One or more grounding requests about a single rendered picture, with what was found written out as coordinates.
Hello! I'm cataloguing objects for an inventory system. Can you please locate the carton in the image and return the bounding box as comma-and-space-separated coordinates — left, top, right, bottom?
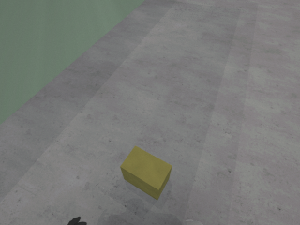
120, 145, 172, 200

